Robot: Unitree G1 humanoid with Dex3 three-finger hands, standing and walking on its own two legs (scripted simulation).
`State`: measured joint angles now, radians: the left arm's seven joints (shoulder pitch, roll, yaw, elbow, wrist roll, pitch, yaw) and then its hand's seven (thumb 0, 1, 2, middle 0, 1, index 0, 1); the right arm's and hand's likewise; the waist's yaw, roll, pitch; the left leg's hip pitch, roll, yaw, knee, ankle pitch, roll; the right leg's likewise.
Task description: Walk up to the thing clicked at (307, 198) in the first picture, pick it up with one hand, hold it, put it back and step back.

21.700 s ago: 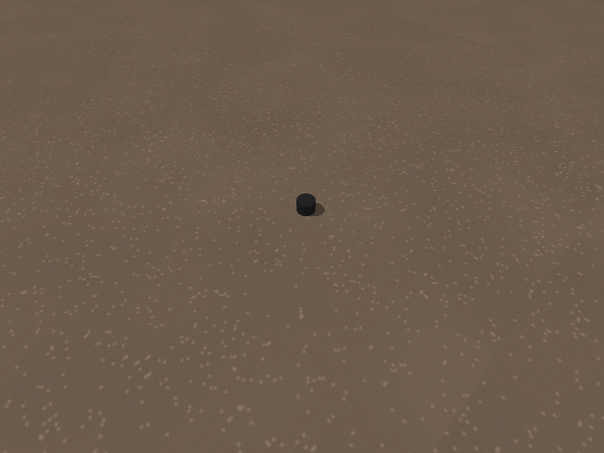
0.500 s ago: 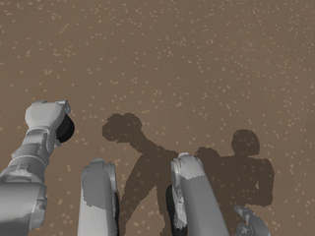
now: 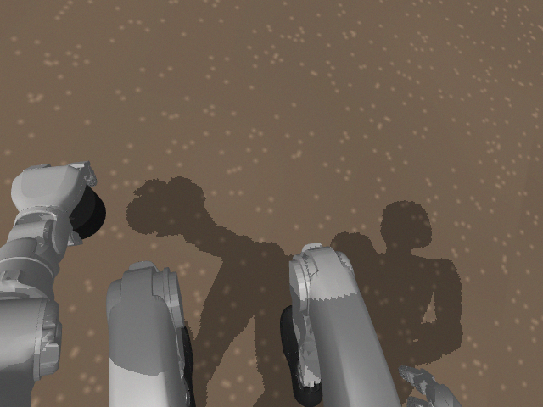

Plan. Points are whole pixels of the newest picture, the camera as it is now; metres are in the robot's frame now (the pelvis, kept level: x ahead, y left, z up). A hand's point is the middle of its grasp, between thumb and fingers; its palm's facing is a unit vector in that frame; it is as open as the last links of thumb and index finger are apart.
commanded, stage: crouch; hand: left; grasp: from above
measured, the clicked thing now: (71, 209) +0.43 +0.29 -0.20
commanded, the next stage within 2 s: lower in 0.16 s
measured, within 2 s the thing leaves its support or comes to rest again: neither
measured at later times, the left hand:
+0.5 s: hand (79, 214) +0.43 +0.29 -0.23, palm faces -0.49 -0.09 -0.87, open 11.1 cm
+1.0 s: hand (93, 215) +0.44 +0.28 -0.28, palm faces -0.46 -0.12 -0.88, open 11.1 cm
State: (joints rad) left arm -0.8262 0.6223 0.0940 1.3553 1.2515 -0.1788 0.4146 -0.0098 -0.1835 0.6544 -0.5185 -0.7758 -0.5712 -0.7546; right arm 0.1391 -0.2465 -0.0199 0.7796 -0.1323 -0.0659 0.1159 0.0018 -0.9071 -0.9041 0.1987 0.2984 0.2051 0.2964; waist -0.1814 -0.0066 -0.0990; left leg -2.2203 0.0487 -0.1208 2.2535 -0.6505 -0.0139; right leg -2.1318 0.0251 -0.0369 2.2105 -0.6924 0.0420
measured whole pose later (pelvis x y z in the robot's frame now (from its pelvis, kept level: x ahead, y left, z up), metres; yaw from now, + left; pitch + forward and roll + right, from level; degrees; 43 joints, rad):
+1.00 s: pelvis +0.01 +0.00 -0.07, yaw -4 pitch +31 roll -8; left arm -0.89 0.76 0.21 1.56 1.30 -0.23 0.55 -0.01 -0.17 0.65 -0.51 -0.78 -0.56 -0.76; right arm 0.06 -0.27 0.08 0.80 -0.23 -0.12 0.19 0.00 -0.90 -0.90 0.20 0.30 0.21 0.30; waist -0.25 -0.07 0.04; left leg -2.37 0.04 -0.21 2.52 -0.70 -0.04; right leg -2.28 0.06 -0.09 2.44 -0.72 0.05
